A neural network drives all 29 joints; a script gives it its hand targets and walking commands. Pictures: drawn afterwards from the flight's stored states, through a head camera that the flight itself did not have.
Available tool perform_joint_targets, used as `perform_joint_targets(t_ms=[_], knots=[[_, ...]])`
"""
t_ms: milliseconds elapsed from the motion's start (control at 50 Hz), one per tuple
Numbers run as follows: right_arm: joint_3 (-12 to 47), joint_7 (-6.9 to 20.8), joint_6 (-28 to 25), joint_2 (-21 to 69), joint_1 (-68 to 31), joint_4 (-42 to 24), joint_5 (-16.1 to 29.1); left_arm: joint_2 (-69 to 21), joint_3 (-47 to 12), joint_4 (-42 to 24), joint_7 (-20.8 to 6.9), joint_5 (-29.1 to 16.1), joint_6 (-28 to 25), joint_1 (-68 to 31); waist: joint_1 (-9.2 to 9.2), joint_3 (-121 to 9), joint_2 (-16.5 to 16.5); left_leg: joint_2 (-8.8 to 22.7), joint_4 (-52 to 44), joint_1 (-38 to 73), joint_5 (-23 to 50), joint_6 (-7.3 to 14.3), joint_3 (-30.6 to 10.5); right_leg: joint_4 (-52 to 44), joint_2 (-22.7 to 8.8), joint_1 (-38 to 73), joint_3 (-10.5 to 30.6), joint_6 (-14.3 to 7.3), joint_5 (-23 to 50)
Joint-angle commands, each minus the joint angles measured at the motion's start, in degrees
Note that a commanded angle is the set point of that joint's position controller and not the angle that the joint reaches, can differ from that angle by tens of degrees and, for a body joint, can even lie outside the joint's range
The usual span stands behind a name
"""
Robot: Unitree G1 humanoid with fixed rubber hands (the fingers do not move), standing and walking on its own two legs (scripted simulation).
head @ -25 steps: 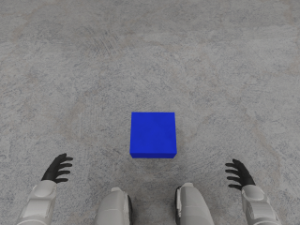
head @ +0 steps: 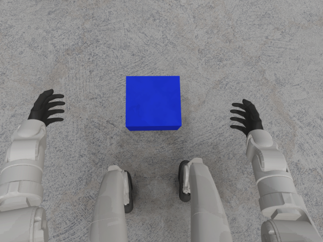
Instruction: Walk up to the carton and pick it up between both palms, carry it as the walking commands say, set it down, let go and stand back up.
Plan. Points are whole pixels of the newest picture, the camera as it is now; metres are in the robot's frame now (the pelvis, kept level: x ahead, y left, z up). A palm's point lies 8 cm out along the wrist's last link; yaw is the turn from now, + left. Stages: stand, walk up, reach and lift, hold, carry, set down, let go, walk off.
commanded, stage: reach and lift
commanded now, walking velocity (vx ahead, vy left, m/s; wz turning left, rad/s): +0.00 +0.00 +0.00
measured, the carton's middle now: (153, 104) +0.53 -0.01 -0.60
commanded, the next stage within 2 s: none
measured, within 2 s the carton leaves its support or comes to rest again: neither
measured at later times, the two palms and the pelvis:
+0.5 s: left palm (61, 85) +0.49 +0.25 -0.15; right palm (223, 81) +0.48 -0.21 -0.16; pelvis -0.02 +0.01 -0.03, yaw +0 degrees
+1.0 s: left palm (81, 86) +0.51 +0.23 -0.23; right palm (213, 83) +0.50 -0.20 -0.23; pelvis -0.05 +0.00 -0.09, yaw +2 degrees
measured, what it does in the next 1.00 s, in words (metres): lowers itself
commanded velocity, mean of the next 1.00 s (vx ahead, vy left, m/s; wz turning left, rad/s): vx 0.00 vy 0.00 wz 0.00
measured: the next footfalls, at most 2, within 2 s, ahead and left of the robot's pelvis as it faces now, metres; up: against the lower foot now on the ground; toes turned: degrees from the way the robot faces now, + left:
none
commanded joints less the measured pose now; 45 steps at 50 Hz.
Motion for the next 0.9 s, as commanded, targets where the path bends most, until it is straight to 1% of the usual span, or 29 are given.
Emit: perform_joint_targets(t_ms=[0,80,140,200,240,300,340,360,400,480,500,520,540,580,600,620,660,720,740,760,800,840,880], knots=[[-3.4,-1.8,-2.0,-11.3,-18.7,-11.2,0.4,17.0,5.8,-7.9,-0.3,-2.2,-3.0,-17.0,2.53,-61.2,-1.1,-10.2,-7.9,7.0,7.1,2.1,4.1,-5.2,9.5,32.7,0.1,0.1,11.5],[-3.5,-1.7,-1.4,-13.7,-25.2,-9.2,1.3,17.1,4.2,-10.0,0.4,-4.8,-2.8,-23.7,2.59,-69.5,1.4,-10.1,-6.6,11.1,11.0,1.2,3.6,-3.2,10.0,28.2,-1.0,-0.4,12.3],[-3.7,-1.1,-1.5,-14.5,-29.5,-7.7,2.4,16.3,3.7,-10.5,1.3,-6.2,-2.3,-26.9,2.98,-75.1,2.6,-10.1,-5.5,13.2,14.6,0.8,3.3,-2.1,10.3,25.0,-1.7,-0.7,14.0],[-3.7,-0.3,-1.9,-14.5,-32.9,-4.5,3.2,15.0,3.8,-9.2,2.2,-6.8,-2.0,-29.1,3.51,-78.7,2.2,-10.3,-4.8,12.6,16.9,0.9,3.0,-1.2,10.4,22.7,-2.1,-0.8,15.2],[-4.2,0.1,-2.3,-14.7,-34.9,-2.7,3.6,14.1,3.5,-9.1,2.6,-7.2,-2.1,-31.5,3.16,-82.4,1.9,-10.4,-4.2,13.1,18.8,0.9,2.7,-0.6,10.5,21.8,-2.4,-0.9,16.6],[-5.6,0.4,-3.2,-15.6,-38.3,0.0,3.0,13.3,2.8,-9.0,3.0,-7.8,-2.6,-36.3,2.15,-87.1,1.3,-10.5,-3.2,12.9,21.1,0.8,2.5,0.5,10.7,20.9,-2.4,-1.1,18.9],[-6.8,0.5,-3.8,-16.5,-41.5,0.6,2.7,13.0,2.3,-9.5,3.2,-8.2,-3.0,-40.4,1.74,-91.1,1.1,-10.4,-2.4,13.8,22.3,0.8,2.4,1.4,11.0,20.7,-2.5,-1.3,20.0],[-7.5,0.4,-4.0,-17.5,-43.7,-0.3,2.6,13.6,2.3,-10.7,3.5,-8.3,-3.2,-42.7,1.72,-93.6,1.2,-10.5,-1.9,14.4,23.0,0.8,2.6,1.8,11.1,21.0,-2.5,-1.5,20.6],[-9.0,-0.1,-3.8,-19.9,-49.7,-4.6,3.2,15.3,2.2,-14.4,4.3,-9.1,-2.9,-47.4,1.62,-100.9,1.7,-10.7,-1.1,17.6,25.0,0.9,2.9,2.8,11.4,23.3,-2.8,-1.7,22.6],[-9.8,-1.8,-1.1,-23.8,-56.7,-11.4,6.6,19.6,0.8,-18.5,6.6,-11.9,0.3,-53.9,1.21,-119.7,1.7,-11.0,1.5,26.0,28.5,1.2,2.8,4.9,11.4,31.1,-3.0,-1.8,27.5],[-8.9,-1.7,-0.6,-23.4,-57.0,-10.0,6.9,19.3,0.6,-16.7,6.9,-11.7,1.0,-54.1,1.33,-119.9,2.1,-11.0,2.6,25.3,32.1,1.1,2.7,5.8,11.5,30.5,-3.0,-1.7,31.2],[-8.9,-1.7,-0.8,-23.7,-56.1,-13.0,6.8,19.2,2.0,-19.7,7.1,-11.5,1.0,-52.4,1.55,-123.7,1.9,-11.2,3.1,25.8,38.0,0.9,2.8,6.6,11.9,33.5,-2.5,-1.8,38.1],[-9.1,-1.6,-0.7,-24.6,-56.9,-13.4,6.1,19.3,2.3,-20.9,7.4,-11.3,1.1,-53.0,1.51,-124.2,1.5,-11.2,3.5,24.8,39.2,0.9,2.5,7.3,12.0,33.1,-2.0,-1.7,39.3],[-9.5,-1.8,-0.3,-25.5,-57.6,-15.6,5.6,19.7,2.5,-23.2,7.7,-11.7,1.3,-53.1,1.74,-126.1,0.7,-11.1,3.7,24.5,38.1,1.0,2.7,7.7,11.8,33.9,-1.7,-2.0,38.5],[-9.4,-1.6,0.0,-25.1,-57.9,-15.0,5.6,19.5,2.2,-22.6,7.7,-12.1,1.5,-54.0,1.64,-125.0,0.4,-11.0,3.7,24.0,37.4,1.1,2.5,7.6,11.7,32.2,-1.9,-1.8,36.9],[-9.2,-1.3,0.1,-24.1,-57.8,-12.6,5.4,18.8,1.8,-20.4,7.6,-12.1,1.8,-54.7,1.49,-121.6,0.2,-10.8,3.5,23.1,36.2,1.1,2.1,7.2,11.5,29.0,-2.3,-1.5,34.3],[-8.8,-0.2,0.0,-21.6,-59.0,-4.8,4.4,16.9,1.2,-12.6,7.0,-11.2,1.9,-57.1,1.24,-110.3,-0.3,-10.2,2.2,18.6,29.5,1.0,1.6,5.8,10.9,21.2,-3.0,-0.8,25.6],[-7.6,1.1,-0.6,-17.6,-60.4,4.0,3.2,14.9,1.0,-2.7,5.6,-9.6,1.2,-57.5,1.97,-97.6,-1.9,-10.1,0.9,8.5,18.6,1.6,1.9,5.2,10.0,17.0,-2.6,-0.7,16.0],[-7.4,1.3,-1.1,-16.8,-61.2,6.3,2.9,14.2,0.7,-0.3,5.2,-9.3,0.6,-58.2,1.76,-94.8,-2.0,-10.2,1.1,5.6,15.9,1.9,2.1,5.6,9.8,16.0,-2.7,-0.8,13.8],[-7.4,1.3,-1.7,-16.4,-62.3,8.8,2.5,13.9,0.4,1.8,5.0,-8.9,-0.1,-59.5,1.47,-92.1,-1.8,-10.3,1.6,3.1,13.6,2.1,2.2,6.3,9.8,14.1,-2.8,-0.9,11.7],[-7.8,1.3,-3.1,-16.4,-65.5,11.3,2.2,13.8,-0.5,3.4,4.9,-8.6,-1.6,-63.5,0.77,-89.6,-0.5,-10.4,3.6,0.9,10.9,2.2,2.0,8.6,9.9,9.8,-3.3,-1.2,8.9],[-9.1,0.8,-4.5,-17.8,-69.0,11.9,2.0,14.1,-1.6,2.9,5.5,-8.4,-2.9,-67.9,-0.27,-90.6,1.9,-10.2,6.5,1.8,9.7,1.9,1.8,11.3,10.2,5.1,-4.0,-1.4,7.1],[-10.1,-0.3,-5.8,-19.6,-72.3,10.5,2.4,15.3,-2.2,1.1,6.5,-8.7,-3.8,-72.0,-0.90,-95.8,3.5,-10.3,9.9,3.8,10.5,1.6,1.7,14.4,10.5,2.5,-4.7,-1.4,7.1]])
